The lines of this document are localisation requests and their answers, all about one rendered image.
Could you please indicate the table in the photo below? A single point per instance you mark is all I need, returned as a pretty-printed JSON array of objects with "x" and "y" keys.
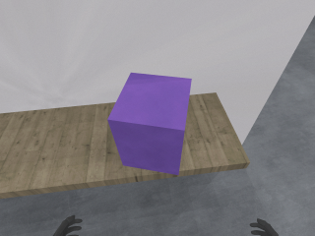
[{"x": 70, "y": 148}]

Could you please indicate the carton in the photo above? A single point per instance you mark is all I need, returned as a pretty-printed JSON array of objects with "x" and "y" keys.
[{"x": 148, "y": 121}]

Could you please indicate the robot left hand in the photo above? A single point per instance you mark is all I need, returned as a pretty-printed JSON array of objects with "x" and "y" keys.
[{"x": 64, "y": 228}]

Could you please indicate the robot right hand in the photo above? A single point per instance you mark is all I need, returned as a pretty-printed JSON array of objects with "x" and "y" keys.
[{"x": 262, "y": 224}]

